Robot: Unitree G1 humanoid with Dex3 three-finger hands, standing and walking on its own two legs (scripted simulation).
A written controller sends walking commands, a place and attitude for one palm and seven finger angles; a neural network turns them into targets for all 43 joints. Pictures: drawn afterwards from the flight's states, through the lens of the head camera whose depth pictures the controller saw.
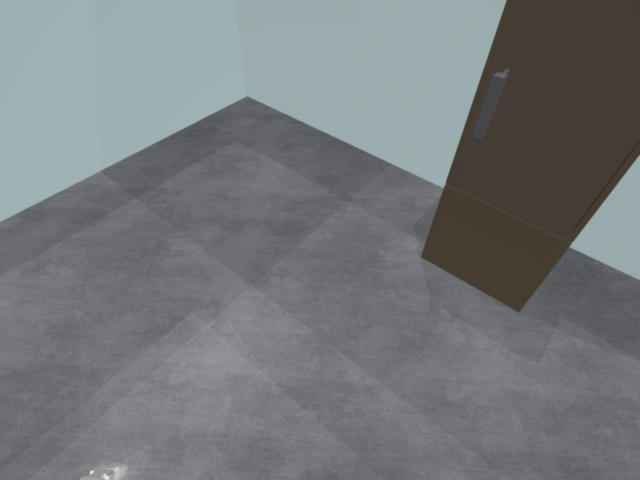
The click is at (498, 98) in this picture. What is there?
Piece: cupboard door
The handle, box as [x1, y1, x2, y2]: [472, 69, 509, 139]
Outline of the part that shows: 508,69 505,69 501,73 497,72 493,75 472,136 480,139 484,135 509,71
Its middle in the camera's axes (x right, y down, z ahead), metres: +0.45 -0.35 +1.02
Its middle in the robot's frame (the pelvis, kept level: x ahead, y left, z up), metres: +1.02 -0.40 -0.03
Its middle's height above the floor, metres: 0.74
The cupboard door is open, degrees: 0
